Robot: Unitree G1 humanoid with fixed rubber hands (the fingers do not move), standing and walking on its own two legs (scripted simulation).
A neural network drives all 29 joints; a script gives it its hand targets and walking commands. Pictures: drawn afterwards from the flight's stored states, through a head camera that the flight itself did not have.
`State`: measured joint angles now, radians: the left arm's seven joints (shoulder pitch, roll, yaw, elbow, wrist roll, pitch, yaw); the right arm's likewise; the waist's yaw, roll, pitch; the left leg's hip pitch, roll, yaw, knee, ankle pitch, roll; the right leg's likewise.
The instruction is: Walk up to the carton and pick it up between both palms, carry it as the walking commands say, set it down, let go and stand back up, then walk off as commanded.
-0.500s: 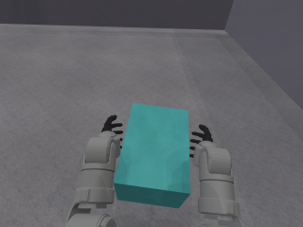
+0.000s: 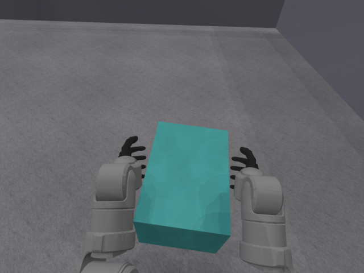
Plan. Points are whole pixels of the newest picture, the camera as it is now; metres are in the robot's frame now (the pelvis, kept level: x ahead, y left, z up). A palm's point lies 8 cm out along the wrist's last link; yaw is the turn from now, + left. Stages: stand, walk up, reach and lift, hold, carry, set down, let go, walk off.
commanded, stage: carry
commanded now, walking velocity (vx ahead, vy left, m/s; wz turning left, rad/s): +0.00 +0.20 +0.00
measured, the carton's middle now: (185, 183) +0.34 +0.00 +0.01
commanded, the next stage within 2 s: none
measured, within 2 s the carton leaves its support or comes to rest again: neither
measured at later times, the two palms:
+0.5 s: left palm (111, 168) +0.31 +0.16 +0.10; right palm (232, 170) +0.32 -0.09 +0.10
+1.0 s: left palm (99, 165) +0.33 +0.20 +0.08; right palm (214, 172) +0.32 -0.06 +0.08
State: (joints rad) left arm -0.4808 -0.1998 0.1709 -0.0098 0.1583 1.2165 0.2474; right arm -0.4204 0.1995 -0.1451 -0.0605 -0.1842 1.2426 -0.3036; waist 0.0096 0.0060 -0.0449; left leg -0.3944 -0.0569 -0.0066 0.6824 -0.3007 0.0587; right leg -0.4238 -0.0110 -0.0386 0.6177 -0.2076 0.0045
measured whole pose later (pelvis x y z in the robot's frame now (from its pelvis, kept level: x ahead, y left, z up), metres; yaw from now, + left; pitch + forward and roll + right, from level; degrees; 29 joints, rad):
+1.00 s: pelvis +0.01 +0.08 -0.01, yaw -2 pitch +3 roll +0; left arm -0.49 -0.20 0.17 -0.07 0.14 1.28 0.29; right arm -0.52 0.23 -0.18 -0.06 -0.18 1.29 -0.37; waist 0.01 0.00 0.00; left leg -0.42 -0.15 0.12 0.68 -0.32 0.18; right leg -0.36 -0.03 -0.04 0.75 -0.45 0.02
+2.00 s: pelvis -0.01 +0.25 +0.00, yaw +1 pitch +3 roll +0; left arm -0.51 -0.22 0.17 -0.11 0.13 1.26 0.34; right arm -0.52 0.24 -0.20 -0.11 -0.18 1.27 -0.35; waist 0.01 -0.01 0.03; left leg -0.39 -0.05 0.13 0.65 -0.32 0.11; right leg -0.40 -0.05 -0.04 0.82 -0.49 0.06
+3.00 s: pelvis -0.07 +0.27 +0.00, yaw -1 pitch -2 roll -1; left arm -0.51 -0.22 0.18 -0.04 0.13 1.25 0.34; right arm -0.50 0.24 -0.22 -0.06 -0.18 1.27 -0.36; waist 0.01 0.03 0.01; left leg -0.37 -0.04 0.16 0.59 -0.21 0.14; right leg -0.30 0.01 -0.04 0.64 -0.30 0.00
